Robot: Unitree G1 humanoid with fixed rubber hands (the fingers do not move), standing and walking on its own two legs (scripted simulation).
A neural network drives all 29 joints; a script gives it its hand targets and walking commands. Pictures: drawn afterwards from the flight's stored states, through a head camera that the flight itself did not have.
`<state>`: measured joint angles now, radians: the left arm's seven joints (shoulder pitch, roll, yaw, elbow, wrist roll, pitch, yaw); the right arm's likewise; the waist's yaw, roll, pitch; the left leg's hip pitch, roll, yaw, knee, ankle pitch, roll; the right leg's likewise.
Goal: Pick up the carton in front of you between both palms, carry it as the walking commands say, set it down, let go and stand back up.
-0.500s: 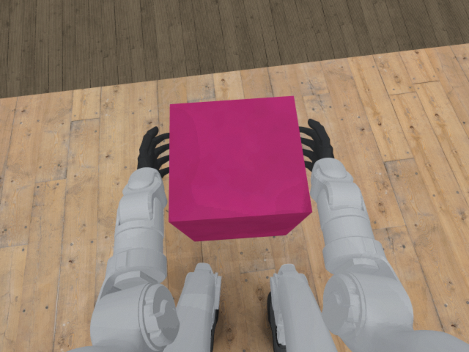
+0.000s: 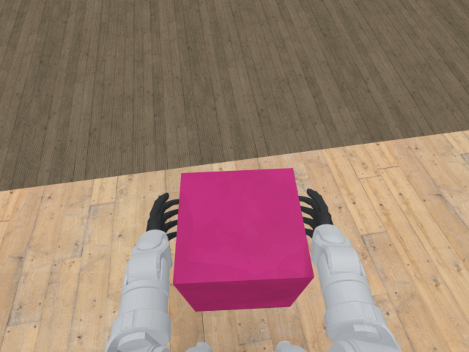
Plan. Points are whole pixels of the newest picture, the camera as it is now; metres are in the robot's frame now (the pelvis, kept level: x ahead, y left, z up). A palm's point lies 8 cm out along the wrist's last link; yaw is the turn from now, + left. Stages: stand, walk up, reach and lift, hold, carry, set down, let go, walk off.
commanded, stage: reach and lift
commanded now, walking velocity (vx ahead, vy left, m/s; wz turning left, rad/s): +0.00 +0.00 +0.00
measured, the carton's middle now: (240, 245) +0.33 +0.01 -0.08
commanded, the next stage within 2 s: hold in 1.22 s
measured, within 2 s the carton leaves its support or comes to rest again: neither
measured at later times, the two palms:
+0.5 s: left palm (148, 229) +0.30 +0.16 +0.06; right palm (339, 227) +0.30 -0.14 +0.06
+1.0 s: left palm (148, 220) +0.31 +0.16 +0.07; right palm (340, 217) +0.31 -0.15 +0.07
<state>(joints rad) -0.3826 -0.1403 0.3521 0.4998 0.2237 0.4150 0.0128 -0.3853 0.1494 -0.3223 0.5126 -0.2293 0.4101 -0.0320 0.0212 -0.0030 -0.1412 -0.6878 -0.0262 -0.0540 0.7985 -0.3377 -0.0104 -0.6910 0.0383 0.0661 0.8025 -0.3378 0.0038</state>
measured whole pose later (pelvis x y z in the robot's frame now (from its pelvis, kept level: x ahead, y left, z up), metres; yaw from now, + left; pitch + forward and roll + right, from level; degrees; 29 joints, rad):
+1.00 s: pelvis +0.02 +0.00 +0.04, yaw +0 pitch -6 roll +0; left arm -0.29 -0.16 0.26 0.30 0.28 0.66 -0.02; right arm -0.28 0.16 -0.25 0.30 -0.29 0.66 0.02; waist 0.00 0.00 0.04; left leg -0.09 -0.02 -0.06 0.39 -0.20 0.00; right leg -0.09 0.02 0.07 0.40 -0.21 0.00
